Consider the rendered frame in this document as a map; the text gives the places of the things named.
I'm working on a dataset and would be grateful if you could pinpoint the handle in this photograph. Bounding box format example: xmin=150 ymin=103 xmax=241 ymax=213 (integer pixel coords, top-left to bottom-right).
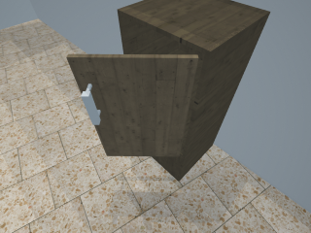
xmin=81 ymin=83 xmax=101 ymax=125

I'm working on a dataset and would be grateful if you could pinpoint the cupboard door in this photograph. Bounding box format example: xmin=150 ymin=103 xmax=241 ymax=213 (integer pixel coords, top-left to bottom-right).
xmin=66 ymin=53 xmax=199 ymax=157

